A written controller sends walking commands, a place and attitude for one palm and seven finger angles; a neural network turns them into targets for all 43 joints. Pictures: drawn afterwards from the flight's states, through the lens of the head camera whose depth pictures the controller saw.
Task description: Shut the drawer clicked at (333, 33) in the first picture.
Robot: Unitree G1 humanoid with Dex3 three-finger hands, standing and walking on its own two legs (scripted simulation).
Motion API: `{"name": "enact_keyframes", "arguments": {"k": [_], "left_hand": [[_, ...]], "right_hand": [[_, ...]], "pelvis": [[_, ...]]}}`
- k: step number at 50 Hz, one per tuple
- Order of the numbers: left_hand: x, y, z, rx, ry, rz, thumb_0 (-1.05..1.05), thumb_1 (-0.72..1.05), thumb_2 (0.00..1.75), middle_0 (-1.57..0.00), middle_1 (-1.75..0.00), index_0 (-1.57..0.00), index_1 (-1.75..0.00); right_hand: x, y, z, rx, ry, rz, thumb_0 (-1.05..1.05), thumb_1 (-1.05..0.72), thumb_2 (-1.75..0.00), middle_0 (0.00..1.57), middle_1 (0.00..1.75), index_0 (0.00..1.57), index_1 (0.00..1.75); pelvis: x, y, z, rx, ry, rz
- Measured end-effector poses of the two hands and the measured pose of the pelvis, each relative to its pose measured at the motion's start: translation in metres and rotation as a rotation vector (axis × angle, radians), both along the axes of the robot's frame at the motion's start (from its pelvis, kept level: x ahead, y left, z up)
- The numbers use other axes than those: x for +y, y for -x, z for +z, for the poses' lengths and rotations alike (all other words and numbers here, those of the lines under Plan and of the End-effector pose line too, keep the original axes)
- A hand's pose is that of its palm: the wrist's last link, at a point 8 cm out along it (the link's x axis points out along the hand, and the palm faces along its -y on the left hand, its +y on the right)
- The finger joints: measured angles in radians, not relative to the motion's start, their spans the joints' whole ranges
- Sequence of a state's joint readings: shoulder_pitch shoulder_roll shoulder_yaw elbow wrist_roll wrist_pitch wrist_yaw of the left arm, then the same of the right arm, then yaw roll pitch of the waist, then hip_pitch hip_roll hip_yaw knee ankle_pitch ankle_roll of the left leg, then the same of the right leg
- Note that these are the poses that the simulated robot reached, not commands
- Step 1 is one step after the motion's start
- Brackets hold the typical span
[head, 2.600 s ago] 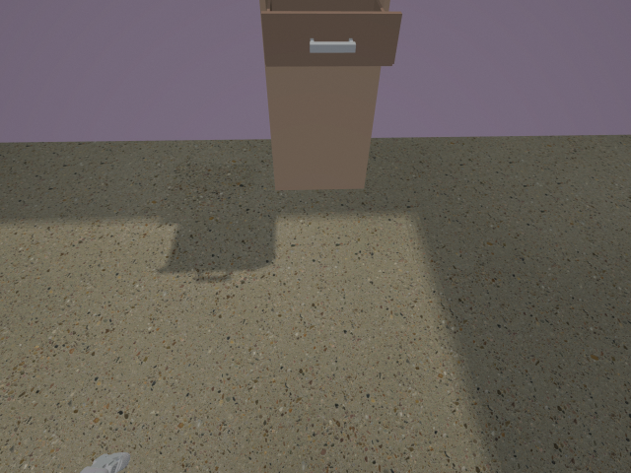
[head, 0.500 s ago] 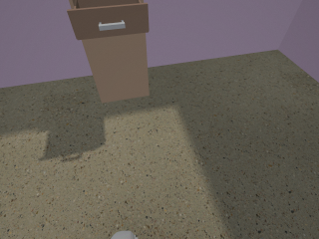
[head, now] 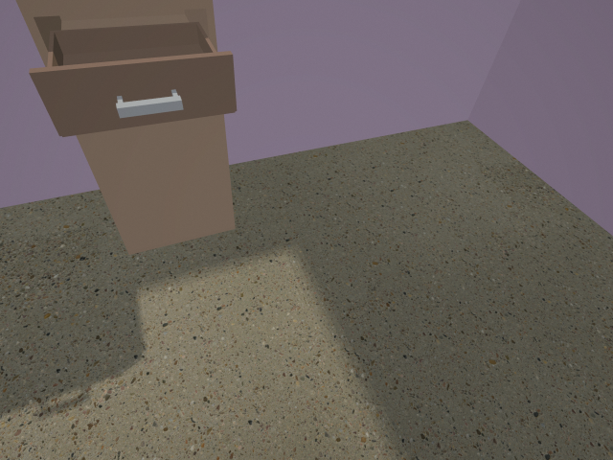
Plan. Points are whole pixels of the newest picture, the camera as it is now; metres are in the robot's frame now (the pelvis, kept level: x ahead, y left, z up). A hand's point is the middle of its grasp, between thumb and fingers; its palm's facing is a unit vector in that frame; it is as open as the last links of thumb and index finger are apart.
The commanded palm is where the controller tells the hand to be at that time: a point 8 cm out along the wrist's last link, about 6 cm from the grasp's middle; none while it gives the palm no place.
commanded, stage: walk to a spot facing it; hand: left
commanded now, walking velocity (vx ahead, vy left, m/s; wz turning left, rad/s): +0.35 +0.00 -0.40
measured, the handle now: (149, 101) +0.76 +0.41 +0.05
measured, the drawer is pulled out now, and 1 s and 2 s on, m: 0.29 0.29 0.29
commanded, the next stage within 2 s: turn to face it in 0.44 s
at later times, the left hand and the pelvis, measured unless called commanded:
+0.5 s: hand (272, 331) +0.37 +0.09 -0.18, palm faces -0.24 -0.96 -0.16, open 7.4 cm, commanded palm none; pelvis +0.22 -0.06 -0.02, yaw -12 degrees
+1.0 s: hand (253, 317) +0.41 +0.13 -0.20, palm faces +0.01 -0.99 -0.16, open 7.3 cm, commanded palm none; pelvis +0.36 -0.05 -0.01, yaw -4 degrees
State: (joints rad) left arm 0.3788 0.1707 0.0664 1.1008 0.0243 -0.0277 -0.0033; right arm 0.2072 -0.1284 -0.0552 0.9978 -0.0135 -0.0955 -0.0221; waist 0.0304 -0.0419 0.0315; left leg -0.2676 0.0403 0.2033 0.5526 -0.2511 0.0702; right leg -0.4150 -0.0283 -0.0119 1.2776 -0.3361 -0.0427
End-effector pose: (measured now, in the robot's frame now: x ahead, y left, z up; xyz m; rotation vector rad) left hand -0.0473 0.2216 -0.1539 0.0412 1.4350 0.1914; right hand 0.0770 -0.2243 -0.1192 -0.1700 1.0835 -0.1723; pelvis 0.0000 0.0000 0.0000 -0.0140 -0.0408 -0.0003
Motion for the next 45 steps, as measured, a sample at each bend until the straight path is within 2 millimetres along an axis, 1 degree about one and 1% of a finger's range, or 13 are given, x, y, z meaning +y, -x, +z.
{"name": "enact_keyframes", "arguments": {"k": [5,11,15,18,21,23,25,27,30,32,36,41,45], "left_hand": [[0.020,-0.102,0.012,-0.147,-0.021,-0.057,0.00,0.91,0.90,-0.19,-0.30,-0.20,-0.30],[0.015,-0.196,0.020,-0.199,-0.011,-0.142,0.00,0.91,0.90,-0.19,-0.30,-0.19,-0.30],[-0.003,-0.256,0.020,-0.196,0.001,-0.226,0.00,0.91,0.90,-0.19,-0.30,-0.19,-0.30],[-0.024,-0.307,0.017,-0.202,0.009,-0.295,0.00,0.91,0.90,-0.19,-0.30,-0.20,-0.30],[-0.052,-0.362,0.013,-0.232,0.014,-0.363,0.01,0.91,0.90,-0.19,-0.30,-0.20,-0.30],[-0.070,-0.397,0.007,-0.272,0.013,-0.395,0.01,0.91,0.90,-0.19,-0.30,-0.20,-0.30],[-0.084,-0.424,0.004,-0.317,0.008,-0.400,0.00,0.91,0.90,-0.19,-0.30,-0.20,-0.30],[-0.093,-0.438,0.006,-0.332,0.004,-0.389,0.00,0.91,0.90,-0.19,-0.30,-0.20,-0.30],[-0.097,-0.445,0.013,-0.306,-0.011,-0.378,0.00,0.91,0.90,-0.19,-0.30,-0.20,-0.30],[-0.091,-0.451,0.020,-0.298,-0.045,-0.360,-0.01,0.93,0.90,-0.20,-0.30,-0.20,-0.30],[-0.082,-0.459,0.026,-0.260,-0.068,-0.349,-0.01,0.94,0.90,-0.20,-0.30,-0.20,-0.30],[-0.074,-0.463,0.016,-0.238,-0.046,-0.261,0.00,0.93,0.90,-0.20,-0.30,-0.20,-0.30],[-0.061,-0.459,-0.005,-0.204,-0.019,-0.172,0.00,0.92,0.90,-0.20,-0.30,-0.20,-0.30]], "right_hand": [[-0.012,0.029,0.005,0.145,0.043,-0.072,-0.02,-0.96,-0.90,0.20,0.30,0.20,0.30],[0.001,0.057,0.001,0.304,-0.002,-0.171,0.00,-0.93,-0.90,0.20,0.30,0.20,0.30],[0.016,0.064,-0.003,0.387,-0.058,-0.242,0.00,-0.92,-0.90,0.20,0.30,0.20,0.30],[0.024,0.065,-0.007,0.451,-0.103,-0.297,0.01,-0.92,-0.90,0.20,0.30,0.20,0.30],[0.027,0.059,-0.013,0.518,-0.146,-0.349,0.01,-0.91,-0.90,0.20,0.30,0.20,0.30],[0.024,0.050,-0.019,0.557,-0.172,-0.377,0.01,-0.91,-0.90,0.20,0.30,0.20,0.30],[0.013,0.033,-0.026,0.573,-0.189,-0.393,0.01,-0.91,-0.90,0.20,0.30,0.20,0.30],[-0.004,0.002,-0.029,0.537,-0.177,-0.394,0.01,-0.91,-0.90,0.20,0.30,0.20,0.30],[-0.036,-0.063,-0.029,0.409,-0.130,-0.373,0.01,-0.91,-0.90,0.20,0.30,0.20,0.30],[-0.055,-0.110,-0.026,0.308,-0.100,-0.350,0.01,-0.91,-0.90,0.20,0.30,0.20,0.30],[-0.079,-0.190,-0.019,0.161,-0.059,-0.302,0.01,-0.92,-0.90,0.20,0.30,0.20,0.30],[-0.084,-0.261,-0.012,0.112,-0.032,-0.198,0.01,-0.93,-0.90,0.19,0.30,0.19,0.30],[-0.076,-0.308,-0.013,0.114,-0.001,-0.104,0.01,-0.92,-0.90,0.19,0.30,0.20,0.30]], "pelvis": [[0.009,-0.037,0.009,0.010,-0.010,-0.034],[0.008,-0.084,0.011,0.021,-0.018,-0.080],[-0.001,-0.118,0.008,0.029,-0.019,-0.119],[-0.012,-0.146,0.004,0.037,-0.019,-0.147],[-0.027,-0.177,-0.004,0.047,-0.014,-0.180],[-0.042,-0.199,-0.013,0.048,-0.014,-0.198],[-0.055,-0.217,-0.019,0.044,-0.014,-0.215],[-0.063,-0.232,-0.017,0.030,-0.013,-0.225],[-0.071,-0.253,-0.008,0.023,-0.009,-0.241],[-0.074,-0.266,-0.002,0.025,-0.005,-0.240],[-0.075,-0.292,0.003,0.027,0.003,-0.212],[-0.071,-0.324,0.001,0.016,0.019,-0.154],[-0.060,-0.348,-0.010,0.008,0.031,-0.099]]}}
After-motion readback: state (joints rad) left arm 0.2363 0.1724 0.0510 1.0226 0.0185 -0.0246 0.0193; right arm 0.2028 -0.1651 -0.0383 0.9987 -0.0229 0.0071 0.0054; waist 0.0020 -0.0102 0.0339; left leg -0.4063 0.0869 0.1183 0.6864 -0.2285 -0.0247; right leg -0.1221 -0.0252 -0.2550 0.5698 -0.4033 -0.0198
